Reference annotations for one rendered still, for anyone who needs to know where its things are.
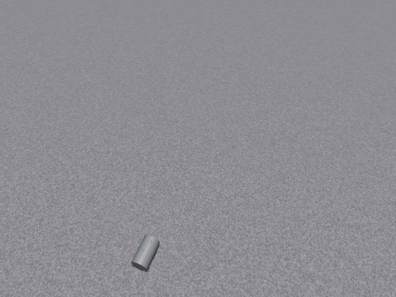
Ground can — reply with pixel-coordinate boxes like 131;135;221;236
131;235;160;270

